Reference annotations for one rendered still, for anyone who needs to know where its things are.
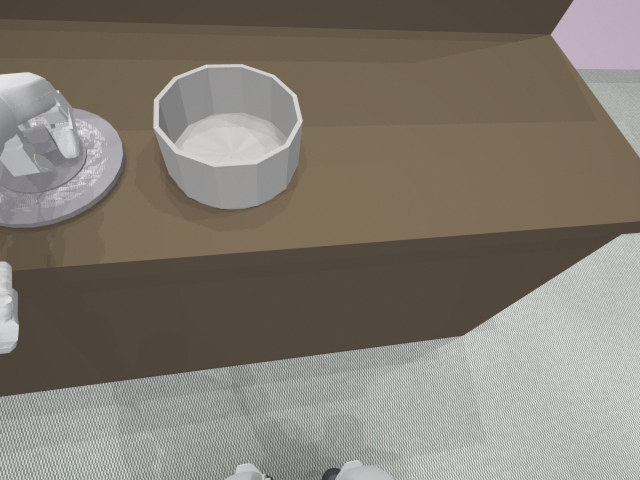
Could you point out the lid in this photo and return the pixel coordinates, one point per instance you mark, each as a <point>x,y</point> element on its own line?
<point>74,186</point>

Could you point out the table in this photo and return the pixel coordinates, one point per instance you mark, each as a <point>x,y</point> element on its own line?
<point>452,160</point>

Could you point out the robot left shin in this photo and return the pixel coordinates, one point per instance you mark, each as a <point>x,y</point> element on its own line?
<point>246,468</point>

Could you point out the robot shin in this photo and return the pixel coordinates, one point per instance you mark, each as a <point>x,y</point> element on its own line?
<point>349,465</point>
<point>246,468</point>

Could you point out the robot right shin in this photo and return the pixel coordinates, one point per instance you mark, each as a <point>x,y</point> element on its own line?
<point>349,465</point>

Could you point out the robot left hand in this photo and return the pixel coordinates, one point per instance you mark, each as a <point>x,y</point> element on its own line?
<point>29,95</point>

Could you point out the knob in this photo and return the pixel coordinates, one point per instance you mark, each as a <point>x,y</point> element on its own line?
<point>43,143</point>

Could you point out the pot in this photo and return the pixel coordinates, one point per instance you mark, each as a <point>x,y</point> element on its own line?
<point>229,134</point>

